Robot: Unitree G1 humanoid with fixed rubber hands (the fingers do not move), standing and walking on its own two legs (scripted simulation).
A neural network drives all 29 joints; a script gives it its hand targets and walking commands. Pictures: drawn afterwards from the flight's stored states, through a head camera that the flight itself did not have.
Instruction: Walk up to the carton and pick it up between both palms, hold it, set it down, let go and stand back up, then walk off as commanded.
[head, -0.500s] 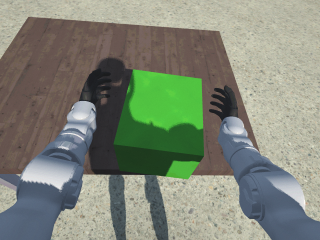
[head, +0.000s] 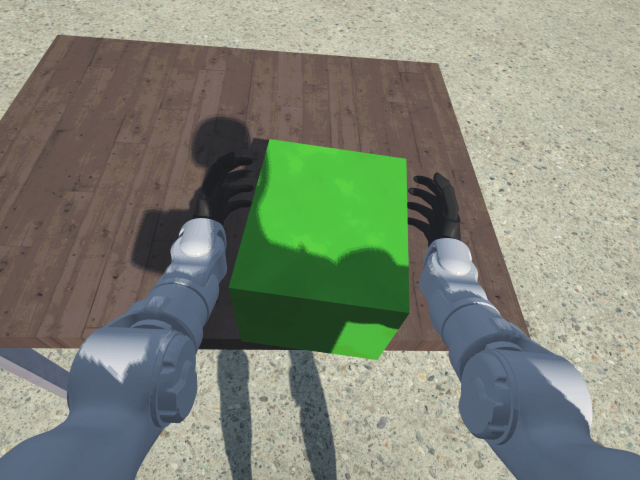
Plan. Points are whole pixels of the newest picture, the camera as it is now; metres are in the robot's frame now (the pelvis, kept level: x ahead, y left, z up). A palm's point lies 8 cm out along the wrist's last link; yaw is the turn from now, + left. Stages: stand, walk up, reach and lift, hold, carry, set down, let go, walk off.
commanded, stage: reach and lift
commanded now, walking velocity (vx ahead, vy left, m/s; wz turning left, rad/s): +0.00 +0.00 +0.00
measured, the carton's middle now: (323, 250) +0.46 +0.00 -0.02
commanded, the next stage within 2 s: none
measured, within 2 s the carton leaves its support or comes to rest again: leaves its support in 1.28 s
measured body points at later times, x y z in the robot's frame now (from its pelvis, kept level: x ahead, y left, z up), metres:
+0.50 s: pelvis +0.01 +0.00 +0.01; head +0.09 +0.03 +0.45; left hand +0.46 +0.14 +0.05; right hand +0.43 -0.16 +0.05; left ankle +0.03 +0.11 -0.73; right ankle -0.01 -0.13 -0.73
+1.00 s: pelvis +0.01 +0.00 +0.01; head +0.09 +0.03 +0.45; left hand +0.46 +0.14 +0.05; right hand +0.43 -0.15 +0.05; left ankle +0.03 +0.11 -0.73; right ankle -0.01 -0.13 -0.73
